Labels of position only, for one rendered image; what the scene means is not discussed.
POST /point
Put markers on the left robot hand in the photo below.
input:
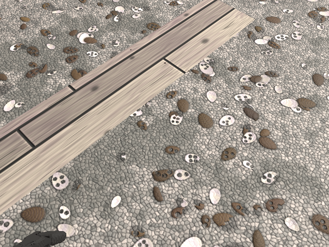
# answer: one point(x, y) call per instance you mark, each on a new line
point(42, 239)

